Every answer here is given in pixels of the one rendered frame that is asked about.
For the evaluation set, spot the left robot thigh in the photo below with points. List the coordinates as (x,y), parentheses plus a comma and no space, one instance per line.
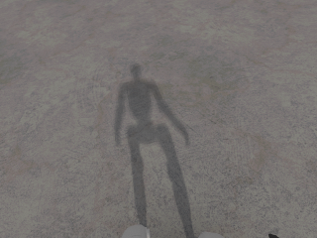
(137,231)

